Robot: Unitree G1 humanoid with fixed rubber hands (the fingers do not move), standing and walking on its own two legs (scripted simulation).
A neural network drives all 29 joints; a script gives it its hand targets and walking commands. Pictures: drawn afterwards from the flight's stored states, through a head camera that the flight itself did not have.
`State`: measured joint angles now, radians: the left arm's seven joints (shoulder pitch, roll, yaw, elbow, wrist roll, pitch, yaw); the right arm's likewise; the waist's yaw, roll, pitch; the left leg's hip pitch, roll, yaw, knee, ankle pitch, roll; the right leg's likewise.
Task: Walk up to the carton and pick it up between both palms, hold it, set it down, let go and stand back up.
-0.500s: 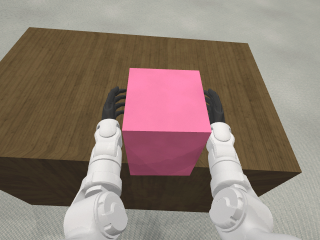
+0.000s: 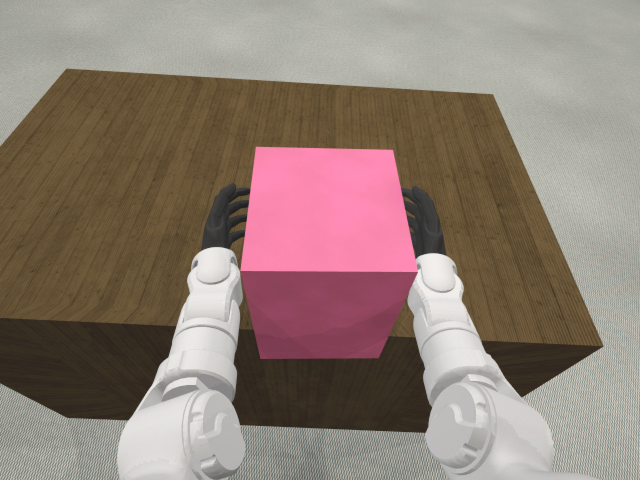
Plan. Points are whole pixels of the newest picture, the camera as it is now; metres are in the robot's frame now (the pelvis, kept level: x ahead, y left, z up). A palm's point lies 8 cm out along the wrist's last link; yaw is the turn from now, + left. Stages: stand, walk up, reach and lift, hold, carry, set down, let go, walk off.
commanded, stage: reach and lift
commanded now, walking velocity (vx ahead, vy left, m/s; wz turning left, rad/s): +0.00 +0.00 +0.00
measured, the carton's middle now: (322, 261) +0.42 +0.02 +0.02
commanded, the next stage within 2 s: none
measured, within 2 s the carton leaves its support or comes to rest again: leaves its support in 0.16 s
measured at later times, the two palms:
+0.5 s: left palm (204, 235) +0.38 +0.16 +0.11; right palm (436, 241) +0.39 -0.11 +0.11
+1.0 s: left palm (198, 229) +0.36 +0.16 +0.14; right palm (446, 239) +0.37 -0.11 +0.14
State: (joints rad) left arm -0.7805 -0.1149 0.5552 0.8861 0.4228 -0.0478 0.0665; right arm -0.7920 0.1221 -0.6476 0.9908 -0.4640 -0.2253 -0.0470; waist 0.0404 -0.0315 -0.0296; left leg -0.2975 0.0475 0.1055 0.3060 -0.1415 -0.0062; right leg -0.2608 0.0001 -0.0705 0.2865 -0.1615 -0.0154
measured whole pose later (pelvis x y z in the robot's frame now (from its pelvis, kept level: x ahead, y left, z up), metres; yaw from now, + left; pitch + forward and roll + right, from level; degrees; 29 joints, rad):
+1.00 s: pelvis -0.03 +0.00 +0.00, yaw +1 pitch -5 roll +0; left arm -0.77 -0.08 0.40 0.66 0.36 0.33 0.08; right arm -0.81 0.07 -0.39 0.97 -0.15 -0.01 -0.10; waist -0.01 -0.06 0.02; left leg -0.09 0.04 0.09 0.29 -0.12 0.00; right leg -0.03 -0.01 -0.09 0.25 -0.14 -0.01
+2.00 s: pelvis -0.04 +0.01 +0.00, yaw +3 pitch -10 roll -1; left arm -0.77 -0.07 0.34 0.28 0.42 0.70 0.00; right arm -0.81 0.02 -0.13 0.73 0.11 0.23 -0.17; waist -0.10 -0.08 0.06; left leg -0.02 0.02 0.05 0.32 -0.12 0.01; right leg 0.04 -0.01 -0.10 0.27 -0.15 0.00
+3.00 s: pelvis -0.03 +0.00 +0.00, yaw +3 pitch -12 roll -1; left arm -0.73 -0.06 0.34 0.09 0.42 0.87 -0.04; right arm -0.83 -0.02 -0.01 0.58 0.27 0.40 -0.25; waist -0.10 -0.06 0.04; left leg 0.03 0.02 0.04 0.33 -0.15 0.00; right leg 0.09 0.00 -0.09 0.28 -0.17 -0.01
